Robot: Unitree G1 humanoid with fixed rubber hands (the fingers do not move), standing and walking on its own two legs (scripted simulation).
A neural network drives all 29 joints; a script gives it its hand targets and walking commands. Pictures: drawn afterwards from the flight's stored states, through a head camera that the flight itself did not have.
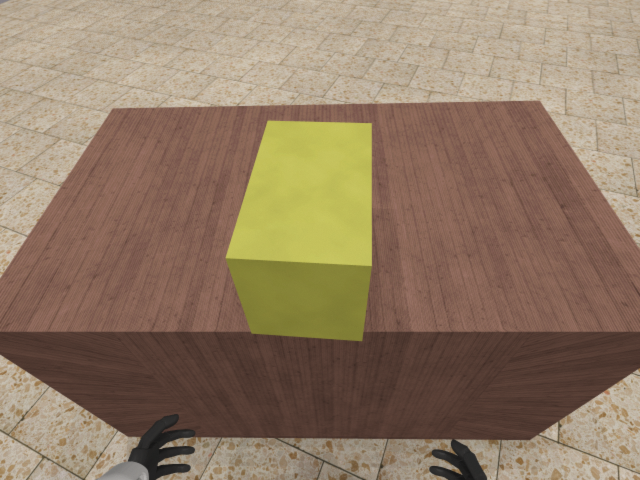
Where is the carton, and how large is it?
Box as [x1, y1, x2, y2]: [226, 121, 371, 340]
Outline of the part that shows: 267,121 226,255 226,260 251,332 361,340 371,268 371,123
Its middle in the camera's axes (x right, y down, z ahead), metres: -0.01 -0.02 +0.64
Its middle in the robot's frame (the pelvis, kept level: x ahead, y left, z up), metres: +0.49 +0.07 +0.00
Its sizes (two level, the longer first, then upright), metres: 0.297 0.177 0.199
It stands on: a pedestal, 0.67 m high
